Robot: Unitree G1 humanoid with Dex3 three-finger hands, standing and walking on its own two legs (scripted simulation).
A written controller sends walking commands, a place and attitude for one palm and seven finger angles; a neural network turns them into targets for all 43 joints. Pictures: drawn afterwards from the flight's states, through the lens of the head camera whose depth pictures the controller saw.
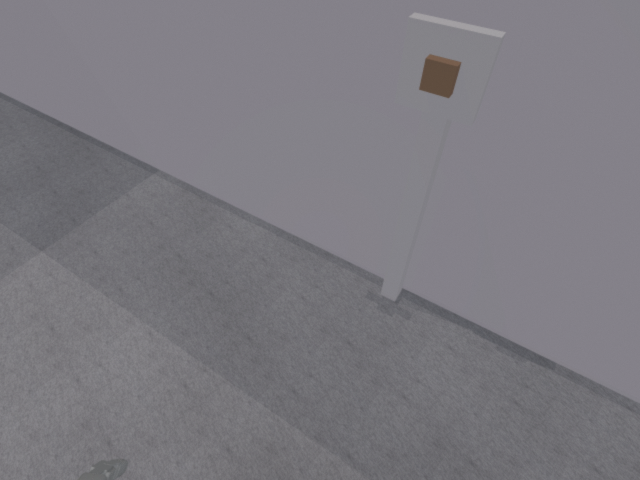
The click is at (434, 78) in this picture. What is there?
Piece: button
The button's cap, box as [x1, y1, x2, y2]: [419, 54, 460, 97]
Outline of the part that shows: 429,54 425,59 419,89 449,97 452,93 460,62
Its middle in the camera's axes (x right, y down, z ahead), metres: +0.24 -0.33 +0.78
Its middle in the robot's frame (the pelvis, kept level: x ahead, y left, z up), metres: +0.83 -0.19 +0.11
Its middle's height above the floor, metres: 0.88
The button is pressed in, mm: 0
